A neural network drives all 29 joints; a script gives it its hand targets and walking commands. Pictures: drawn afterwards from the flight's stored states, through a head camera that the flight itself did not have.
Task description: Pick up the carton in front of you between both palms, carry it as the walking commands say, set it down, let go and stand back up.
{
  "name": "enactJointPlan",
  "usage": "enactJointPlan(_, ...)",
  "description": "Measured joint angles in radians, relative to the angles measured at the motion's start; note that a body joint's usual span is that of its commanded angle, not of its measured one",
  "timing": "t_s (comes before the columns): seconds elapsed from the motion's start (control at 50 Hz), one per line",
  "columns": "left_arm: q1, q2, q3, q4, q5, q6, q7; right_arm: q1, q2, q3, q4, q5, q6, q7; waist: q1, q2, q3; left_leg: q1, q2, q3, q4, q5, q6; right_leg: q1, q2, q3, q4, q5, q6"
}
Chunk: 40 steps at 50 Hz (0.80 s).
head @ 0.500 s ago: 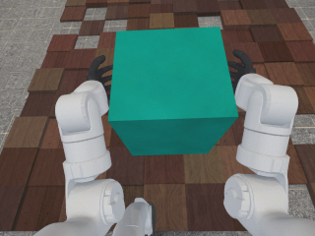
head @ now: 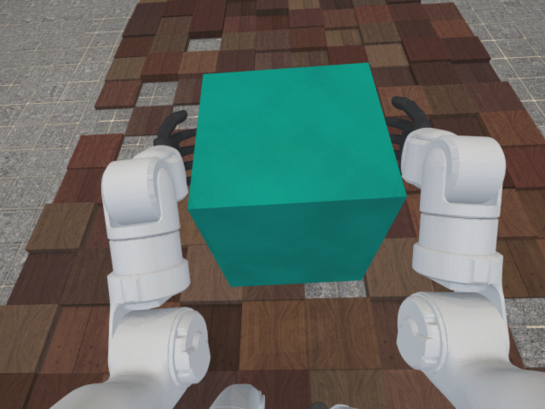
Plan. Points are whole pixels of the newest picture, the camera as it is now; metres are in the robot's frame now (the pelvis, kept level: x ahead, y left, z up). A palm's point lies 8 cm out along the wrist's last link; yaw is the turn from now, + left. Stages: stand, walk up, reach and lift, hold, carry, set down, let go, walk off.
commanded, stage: carry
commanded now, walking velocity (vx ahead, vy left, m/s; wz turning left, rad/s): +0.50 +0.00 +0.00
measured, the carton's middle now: (291, 188) +0.40 +0.02 +0.08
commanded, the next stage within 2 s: none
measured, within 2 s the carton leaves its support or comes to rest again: neither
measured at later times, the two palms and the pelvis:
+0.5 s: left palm (227, 58) +0.69 +0.14 +0.10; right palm (390, 65) +0.66 -0.16 +0.10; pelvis +0.31 +0.02 +0.00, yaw +0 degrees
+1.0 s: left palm out of the picture +0.96 +0.17 +0.10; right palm out of the picture +1.00 -0.13 +0.10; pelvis +0.62 -0.03 -0.02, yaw +2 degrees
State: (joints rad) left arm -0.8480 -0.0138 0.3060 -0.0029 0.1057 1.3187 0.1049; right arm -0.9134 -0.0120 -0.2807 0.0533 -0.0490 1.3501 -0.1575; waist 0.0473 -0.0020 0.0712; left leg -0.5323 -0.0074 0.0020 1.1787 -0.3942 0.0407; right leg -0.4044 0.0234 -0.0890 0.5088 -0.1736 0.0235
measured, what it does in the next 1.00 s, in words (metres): walks ahead: left foot, then right foot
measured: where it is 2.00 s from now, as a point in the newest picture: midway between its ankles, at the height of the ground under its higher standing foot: (306, 166)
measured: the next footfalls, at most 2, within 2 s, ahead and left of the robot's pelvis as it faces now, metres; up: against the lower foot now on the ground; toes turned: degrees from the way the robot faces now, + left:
left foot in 0.30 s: +0.35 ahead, +0.08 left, -0.01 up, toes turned +6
right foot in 0.68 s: +0.58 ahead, -0.10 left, -0.02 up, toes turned -4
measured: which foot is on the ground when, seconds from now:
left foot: up 0.00-0.28, down 0.30-0.72, up 0.74-1.00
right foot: down 0.00-0.30, up 0.32-0.66, down 0.68-1.00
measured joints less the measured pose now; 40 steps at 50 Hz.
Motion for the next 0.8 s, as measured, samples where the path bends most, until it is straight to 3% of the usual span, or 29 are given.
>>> enactJointPlan(0.08, 0.002, 0.011, 0.006, 0.011, -0.043, 0.0, 0.021, -0.006, 0.026, -0.019, -0.008, -0.041, 0.011, 0.007, 0.051, -0.021, -0.011, -0.114, 0.006, 0.021, -0.13, 0.033, 0.008, 0.099, -0.005, -0.005, -0.076, -0.034, -0.005)
enactJointPlan(0.16, -0.02, 0.018, 0.006, 0.05, -0.061, -0.023, 0.026, -0.005, 0.038, -0.039, -0.018, -0.068, 0.005, 0.014, 0.075, -0.02, -0.032, -0.157, 0.008, 0.051, -0.323, 0.161, 0.016, 0.189, -0.002, -0.006, -0.115, -0.083, 0.014)
enactJointPlan(0.2, -0.029, 0.019, -0.001, 0.084, -0.062, -0.034, 0.027, 0.004, 0.036, -0.044, -0.012, -0.074, 0.002, 0.018, 0.075, -0.014, -0.048, -0.141, 0.003, 0.07, -0.432, 0.26, 0.024, 0.235, 0.003, -0.007, -0.119, -0.114, 0.038)
enactJointPlan(0.24, -0.033, 0.021, -0.011, 0.118, -0.061, -0.042, 0.027, 0.017, 0.031, -0.045, 0.0, -0.076, 0.0, 0.022, 0.068, -0.007, -0.065, -0.099, -0.005, 0.087, -0.545, 0.349, 0.039, 0.28, 0.011, -0.008, -0.106, -0.144, 0.084)
enactJointPlan(0.28, -0.027, 0.026, -0.02, 0.15, -0.063, -0.046, 0.026, 0.032, 0.03, -0.042, 0.025, -0.07, -0.006, 0.035, 0.05, -0.001, -0.082, -0.016, -0.016, 0.105, -0.668, 0.427, 0.059, 0.312, 0.018, -0.007, -0.045, -0.173, 0.147)
enactJointPlan(0.3, -0.02, 0.031, -0.023, 0.164, -0.065, -0.046, 0.026, 0.038, 0.031, -0.036, 0.044, -0.071, -0.01, 0.036, 0.036, 0.004, -0.091, 0.042, -0.017, 0.118, -0.725, 0.466, 0.066, 0.318, 0.024, -0.011, 0.019, -0.196, 0.156)
enactJointPlan(0.34, -0.014, 0.05, -0.031, 0.195, -0.072, -0.054, 0.025, 0.05, 0.039, -0.024, 0.082, -0.074, -0.037, 0.039, -0.004, -0.036, -0.089, 0.067, -0.04, 0.137, -0.681, 0.397, 0.08, 0.246, -0.001, 0.014, 0.277, -0.274, 0.107)
enactJointPlan(0.38, 0.013, 0.054, -0.028, 0.216, -0.068, -0.061, 0.021, 0.07, 0.045, -0.007, 0.129, -0.074, -0.061, 0.04, -0.042, -0.029, -0.081, 0.075, -0.038, 0.141, -0.631, 0.324, 0.101, 0.109, 0.012, 0.058, 0.584, -0.322, 0.039)
enactJointPlan(0.42, 0.048, 0.036, -0.031, 0.217, -0.052, -0.059, 0.021, 0.121, 0.044, 0.009, 0.132, -0.058, -0.07, 0.04, -0.077, -0.01, -0.073, 0.11, -0.031, 0.134, -0.645, 0.295, 0.099, -0.003, 0.009, 0.068, 0.695, -0.288, -0.005)
enactJointPlan(0.48, 0.09, 0.005, -0.035, 0.174, -0.025, -0.061, 0.021, 0.19, 0.037, 0.032, 0.092, -0.026, -0.087, 0.039, -0.12, 0.01, -0.046, 0.174, -0.018, 0.126, -0.69, 0.271, 0.082, -0.127, -0.02, 0.07, 0.623, -0.24, -0.027)
enactJointPlan(0.56, 0.139, -0.028, -0.031, 0.088, -0.004, -0.085, 0.02, 0.238, 0.039, 0.044, 0.037, 0.004, -0.131, 0.033, -0.154, 0.022, -0.024, 0.249, 0.001, 0.12, -0.724, 0.219, 0.07, -0.204, -0.038, 0.062, 0.342, -0.167, -0.029)
enactJointPlan(0.68, 0.188, -0.041, -0.039, -0.001, -0.002, -0.119, 0.02, 0.239, 0.033, 0.062, 0.007, 0.024, -0.174, 0.032, -0.144, 0.006, -0.055, 0.339, 0.004, 0.122, -0.594, 0.026, 0.033, -0.11, -0.014, 0.005, -0.042, 0.245, -0.064)
enactJointPlan(0.72, 0.189, -0.049, -0.049, 0.009, 0.004, -0.142, 0.019, 0.227, 0.008, 0.069, 0.017, 0.037, -0.18, 0.032, -0.115, 0.049, -0.054, 0.325, 0.045, 0.103, -0.422, -0.037, 0.024, -0.062, 0.009, -0.041, -0.064, 0.518, -0.119)
enactJointPlan(0.76, 0.186, -0.057, -0.065, 0.048, 0.014, -0.158, 0.019, 0.229, -0.01, 0.062, 0.036, 0.044, -0.176, 0.035, -0.085, 0.07, -0.054, 0.24, 0.039, 0.033, -0.191, -0.065, 0.009, -0.052, 0.031, -0.057, 0.01, 0.422, -0.167)
enactJointPlan(0.8, 0.202, -0.055, -0.08, 0.077, 0.013, -0.154, 0.019, 0.242, -0.009, 0.058, 0.055, 0.039, -0.164, 0.037, -0.055, 0.049, -0.06, 0.138, 0.014, 0.01, -0.028, -0.072, 0.003, -0.023, 0.027, -0.057, 0.025, 0.342, -0.178)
